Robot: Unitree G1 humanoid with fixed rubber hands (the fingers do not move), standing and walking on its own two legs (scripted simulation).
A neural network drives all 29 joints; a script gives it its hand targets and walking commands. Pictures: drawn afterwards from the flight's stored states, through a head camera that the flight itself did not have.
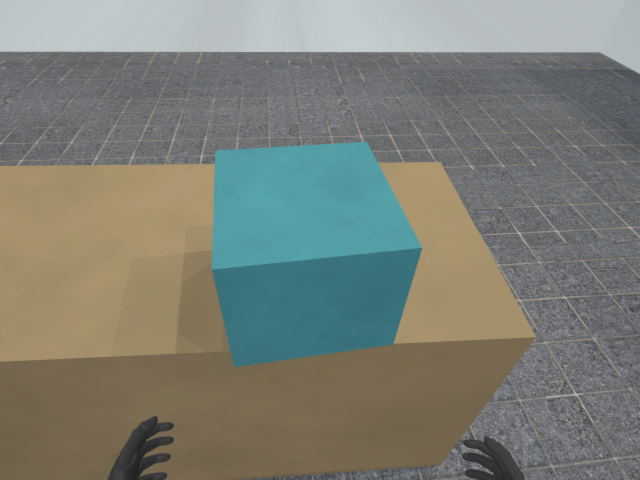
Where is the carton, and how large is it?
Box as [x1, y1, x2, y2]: [212, 142, 421, 366]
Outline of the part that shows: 366,142 215,151 212,272 234,366 393,343 421,250 421,246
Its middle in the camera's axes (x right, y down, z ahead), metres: -0.03 +0.01 +0.66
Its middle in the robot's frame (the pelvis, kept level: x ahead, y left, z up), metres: +0.50 +0.04 +0.02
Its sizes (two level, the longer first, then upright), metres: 0.274 0.264 0.228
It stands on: a pedestal, 0.67 m high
